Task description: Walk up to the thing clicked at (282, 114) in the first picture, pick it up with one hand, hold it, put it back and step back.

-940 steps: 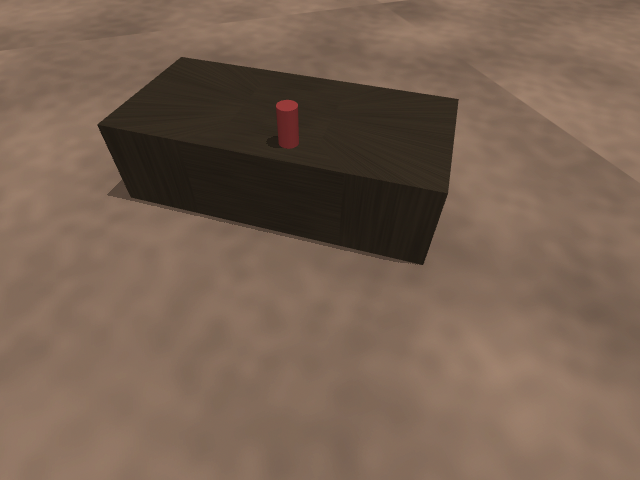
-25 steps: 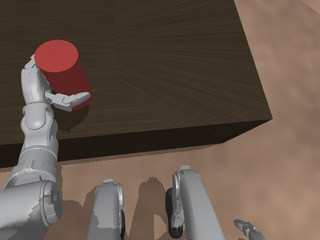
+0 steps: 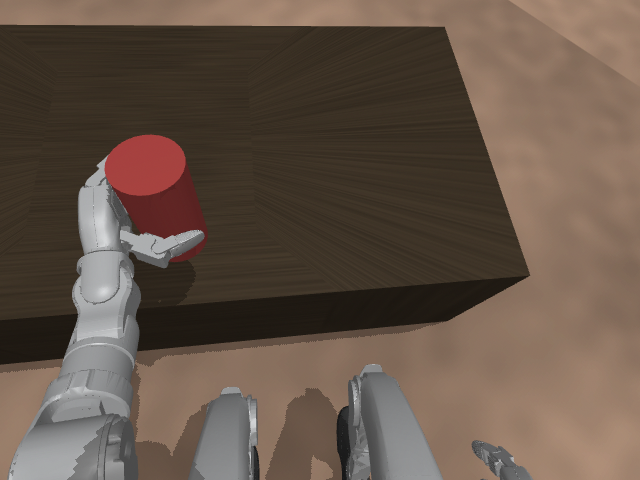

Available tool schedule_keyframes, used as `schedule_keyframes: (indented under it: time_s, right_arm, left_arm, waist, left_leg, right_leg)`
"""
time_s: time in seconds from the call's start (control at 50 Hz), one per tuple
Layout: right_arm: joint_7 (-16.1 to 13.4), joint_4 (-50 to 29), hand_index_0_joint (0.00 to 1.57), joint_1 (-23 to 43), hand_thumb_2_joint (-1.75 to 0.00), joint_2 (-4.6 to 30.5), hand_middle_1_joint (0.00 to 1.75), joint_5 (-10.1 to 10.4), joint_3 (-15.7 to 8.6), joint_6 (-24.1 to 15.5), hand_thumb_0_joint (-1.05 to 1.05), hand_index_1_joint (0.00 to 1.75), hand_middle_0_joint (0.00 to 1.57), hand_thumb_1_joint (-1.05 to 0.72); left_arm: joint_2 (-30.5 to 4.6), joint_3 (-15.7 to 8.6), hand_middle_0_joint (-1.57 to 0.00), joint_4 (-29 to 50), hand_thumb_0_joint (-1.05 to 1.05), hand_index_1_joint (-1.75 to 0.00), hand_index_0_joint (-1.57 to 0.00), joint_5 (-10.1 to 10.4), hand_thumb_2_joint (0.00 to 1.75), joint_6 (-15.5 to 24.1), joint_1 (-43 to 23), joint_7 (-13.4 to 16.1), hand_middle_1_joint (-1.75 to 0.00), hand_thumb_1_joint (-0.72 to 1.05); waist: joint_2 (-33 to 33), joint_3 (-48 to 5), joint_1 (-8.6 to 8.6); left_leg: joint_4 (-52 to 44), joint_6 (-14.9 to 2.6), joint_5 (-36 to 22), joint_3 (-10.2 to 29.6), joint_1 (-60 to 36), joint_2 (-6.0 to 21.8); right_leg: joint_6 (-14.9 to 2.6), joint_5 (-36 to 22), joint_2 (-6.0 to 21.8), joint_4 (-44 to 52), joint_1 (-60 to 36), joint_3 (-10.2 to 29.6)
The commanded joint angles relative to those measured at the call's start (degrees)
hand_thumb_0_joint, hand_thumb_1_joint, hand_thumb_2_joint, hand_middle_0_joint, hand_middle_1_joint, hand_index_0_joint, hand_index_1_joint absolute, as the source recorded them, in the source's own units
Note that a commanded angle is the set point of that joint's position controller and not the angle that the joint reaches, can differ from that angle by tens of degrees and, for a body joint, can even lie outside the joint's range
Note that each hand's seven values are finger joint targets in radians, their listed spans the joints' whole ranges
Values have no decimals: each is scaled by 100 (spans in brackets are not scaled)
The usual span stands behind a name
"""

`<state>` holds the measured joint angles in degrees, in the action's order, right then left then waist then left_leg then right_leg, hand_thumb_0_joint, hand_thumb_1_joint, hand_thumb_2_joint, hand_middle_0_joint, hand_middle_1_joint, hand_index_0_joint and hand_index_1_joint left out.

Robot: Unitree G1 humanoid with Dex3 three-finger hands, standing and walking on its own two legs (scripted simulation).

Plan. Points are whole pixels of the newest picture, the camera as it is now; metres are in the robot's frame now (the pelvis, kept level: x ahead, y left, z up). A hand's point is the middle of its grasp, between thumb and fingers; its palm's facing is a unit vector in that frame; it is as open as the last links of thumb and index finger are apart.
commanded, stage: lift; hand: left
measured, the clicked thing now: (164, 205) +0.45 +0.16 +0.01
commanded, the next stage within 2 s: hold in 1.14 s
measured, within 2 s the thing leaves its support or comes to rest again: neither
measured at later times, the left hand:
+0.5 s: hand (124, 208) +0.40 +0.17 +0.10, palm faces +0.15 -0.99 -0.05, open 11.2 cm
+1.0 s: hand (113, 186) +0.39 +0.16 +0.14, palm faces +0.13 -0.99 -0.03, open 11.2 cm
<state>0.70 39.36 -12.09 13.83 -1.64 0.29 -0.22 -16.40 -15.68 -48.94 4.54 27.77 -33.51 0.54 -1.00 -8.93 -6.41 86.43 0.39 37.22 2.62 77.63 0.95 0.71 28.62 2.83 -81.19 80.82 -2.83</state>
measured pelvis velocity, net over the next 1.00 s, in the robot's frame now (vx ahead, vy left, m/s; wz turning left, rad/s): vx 0.04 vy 0.00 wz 0.01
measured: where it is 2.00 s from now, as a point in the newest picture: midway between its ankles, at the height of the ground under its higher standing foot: outside the picture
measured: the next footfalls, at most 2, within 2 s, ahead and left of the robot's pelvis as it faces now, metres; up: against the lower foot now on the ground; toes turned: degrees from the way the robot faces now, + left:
none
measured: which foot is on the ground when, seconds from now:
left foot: down 0.00-1.00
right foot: down 0.00-1.00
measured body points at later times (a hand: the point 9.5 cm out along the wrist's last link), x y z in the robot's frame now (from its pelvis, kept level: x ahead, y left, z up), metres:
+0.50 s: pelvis +0.02 +0.00 +0.08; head +0.11 +0.02 +0.52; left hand +0.38 +0.22 +0.10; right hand +0.14 -0.25 -0.04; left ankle +0.02 +0.12 -0.57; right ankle +0.08 -0.13 -0.57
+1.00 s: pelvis +0.04 +0.00 +0.12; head +0.11 +0.01 +0.56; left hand +0.38 +0.21 +0.15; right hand +0.16 -0.25 +0.00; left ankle +0.02 +0.12 -0.57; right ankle +0.08 -0.13 -0.57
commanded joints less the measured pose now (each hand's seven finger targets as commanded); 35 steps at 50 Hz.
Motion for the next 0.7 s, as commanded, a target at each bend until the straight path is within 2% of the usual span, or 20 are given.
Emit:
schedule_keyframes:
  time_s: [0.0, 0.06, 0.08, 0.12, 0.16, 0.2, 0.22, 0.26, 0.3, 0.32, 0.34, 0.36, 0.38, 0.44, 0.48, 0.5, 0.54, 0.62, 0.66, 0.68]
  right_arm:
    - [-93, -364, 20, -587, -91, 948, 30, 58, -379, -173, 0, 30, 20, -91]
    - [-117, -338, 20, -609, -91, 910, 30, 74, -351, -161, 0, 30, 20, -91]
    - [-123, -322, 20, -601, -91, 896, 30, 90, -356, -179, 0, 30, 20, -91]
    - [-141, -291, 20, -564, -91, 882, 30, 104, -374, -164, 0, 30, 20, -91]
    - [-155, -340, 20, -542, -91, 826, 30, 112, -350, -186, 0, 30, 20, -91]
    - [-158, -346, 20, -477, -91, 842, 30, 135, -355, -201, 0, 30, 20, -92]
    - [-156, -375, 20, -387, -91, 854, 30, 134, -360, -209, 0, 30, 20, -91]
    - [-154, -426, 20, -388, -91, 839, 30, 119, -370, -208, 0, 30, 20, -91]
    - [-151, -483, 20, -367, -91, 809, 30, 108, -345, -211, 0, 30, 20, -92]
    - [-155, -488, 20, -395, -91, 782, 30, 107, -329, -199, 0, 30, 20, -92]
    - [-153, -520, 20, -359, -90, 776, 30, 126, -312, -213, 0, 30, 20, -91]
    - [-166, -549, 20, -314, -91, 764, 30, 131, -316, -224, 0, 30, 20, -92]
    - [-166, -554, 20, -289, -91, 758, 30, 123, -305, -233, 0, 30, 20, -91]
    - [-189, -573, 20, -337, -91, 790, 30, 100, -306, -223, 0, 30, 20, -92]
    - [-193, -591, 20, -346, -90, 718, 30, 100, -266, -212, 0, 30, 20, -91]
    - [-201, -631, 20, -285, -91, 723, 30, 109, -267, -227, 0, 30, 20, -92]
    - [-223, -618, 20, -269, -91, 724, 30, 118, -283, -232, 0, 30, 20, -92]
    - [-252, -672, 20, -257, -90, 686, 30, 109, -260, -197, 0, 30, 20, -91]
    - [-264, -673, 20, -256, -90, 662, 30, 118, -254, -176, 0, 30, 20, -91]
    - [-275, -663, 20, -281, -90, 661, 30, 123, -257, -187, 0, 30, 20, -91]
  left_arm:
    - [-1046, -145, -118, 2153, 0, -137, -120, 187, 126, 542, -1993, 113, -137, 10]
    - [-885, 97, -119, 2441, 0, -138, -121, 194, 127, 452, -1881, 140, -138, 7]
    - [-709, 198, -119, 2373, 0, -138, -121, 223, 127, 390, -1662, 156, -138, 7]
    - [-598, 194, -120, 2151, 0, -138, -121, 223, 127, 306, -1205, 166, -138, 7]
    - [-555, 365, -121, 2733, 0, -139, -122, 257, 127, 333, -1488, 148, -138, 5]
    - [-491, 316, -124, 2249, 0, -141, -125, 273, 128, 225, -1061, 157, -141, 4]
    - [-341, 465, -123, 2138, 0, -141, -125, 260, 129, 203, -953, 137, -141, 4]
    - [-326, 415, -123, 2215, 0, -141, -125, 244, 129, 230, -787, 173, -141, 5]
    - [-584, 426, -127, 2990, 0, -144, -128, 218, 131, 318, -1168, 197, -143, 5]
    - [-566, 400, -128, 2849, 0, -144, -129, 207, 131, 267, -979, 218, -143, 7]
    - [-346, 567, -128, 2718, 0, -145, -130, 248, 131, 220, -803, 199, -144, 7]
    - [-304, 473, -127, 2553, 0, -145, -128, 303, 131, 194, -689, 201, -144, 5]
    - [-161, 590, -127, 2577, 0, -145, -128, 316, 132, 202, -664, 202, -144, 7]
    - [-516, 506, -125, 3124, 0, -144, -127, 218, 131, 234, -881, 253, -143, 3]
    - [-239, 739, -125, 3244, 0, -144, -127, 264, 131, 189, -716, 240, -144, 3]
    - [-153, 718, -126, 2977, 0, -144, -128, 320, 131, 140, -564, 231, -144, 3]
    - [-237, 603, -125, 2967, 0, -145, -127, 345, 132, 120, -488, 237, -145, 3]
    - [-260, 677, -125, 3275, 0, -145, -127, 305, 132, 94, -498, 245, -145, 0]
    - [-162, 659, -125, 2919, 0, -146, -126, 313, 133, 13, -136, 231, -145, 1]
    - [-221, 684, -123, 3216, 0, -145, -125, 324, 132, 28, -408, 225, -144, 1]
  waist:
    - [-570, -3525, 177]
    - [-634, -3245, 142]
    - [-612, -3087, 146]
    - [-383, -2700, 175]
    - [-324, -2764, 163]
    - [-268, -2383, 211]
    - [-241, -2186, 183]
    - [-32, -2167, 242]
    - [-458, -2360, 348]
    - [-360, -2310, 336]
    - [-253, -2109, 300]
    - [-53, -2044, 289]
    - [-138, -2085, 265]
    - [-474, -2206, 407]
    - [-363, -2152, 353]
    - [-210, -1957, 329]
    - [-85, -1976, 385]
    - [-249, -1957, 408]
    - [0, -1719, 398]
    - [-61, -1825, 380]
  left_leg:
    - [-1564, -64, -1975, -7, -2210, -111]
    - [-1854, -27, -2123, 33, -2604, -99]
    - [-1927, -14, -2178, 45, -2719, -88]
    - [-2124, -23, -2059, 67, -2710, -74]
    - [-2251, -49, -1983, 25, -2821, -90]
    - [-2430, -47, -1817, 32, -2879, -88]
    - [-2500, -42, -1775, 42, -2926, -77]
    - [-2590, -72, -1835, 6, -2940, -89]
    - [-2777, -36, -1821, -29, -3277, -112]
    - [-2854, -44, -1808, -15, -3349, -112]
    - [-2940, -44, -1723, 0, -3362, -103]
    - [-2919, -75, -1725, -35, -3288, -109]
    - [-2983, -47, -1873, -18, -3370, -102]
    - [-3171, 12, -2106, -15, -3869, -96]
    - [-3252, 19, -2209, 1, -3998, -89]
    - [-3271, -10, -2157, -27, -3895, -105]
    - [-3346, -33, -2175, -61, -3819, -109]
    - [-3498, -14, -2401, -105, -4130, -120]
    - [-3564, -45, -2344, -116, -4041, -107]
    - [-3592, -54, -2320, -146, -4138, -109]
  right_leg:
    - [-287, -1601, -196, 1161, -2976, 100]
    - [-296, -1684, -205, 1375, -3113, 74]
    - [-294, -1695, -212, 1440, -3100, 56]
    - [-269, -1599, -239, 1653, -3203, 26]
    - [-236, -1630, -233, 1870, -3567, 53]
    - [-236, -1453, -225, 2009, -3524, 46]
    - [-229, -1412, -232, 2073, -3432, 32]
    - [-199, -1507, -240, 2241, -3766, 31]
    - [-211, -1476, -218, 2310, -3898, 43]
    - [-209, -1453, -229, 2379, -3981, 32]
    - [-207, -1379, -241, 2438, -3956, 7]
    - [-177, -1420, -250, 2533, -4116, 27]
    - [-191, -1549, -244, 2527, -4119, 14]
    - [-222, -1655, -234, 2601, -4212, 2]
    - [-218, -1749, -257, 2679, -4367, -24]
    - [-193, -1753, -254, 2779, -4463, -18]
    - [-171, -1831, -247, 2875, -4737, 15]
    - [-182, -2029, -237, 3026, -4969, 42]
    - [-161, -2024, -253, 3156, -5093, 41]
    - [-150, -2058, -243, 3220, -5225, 76]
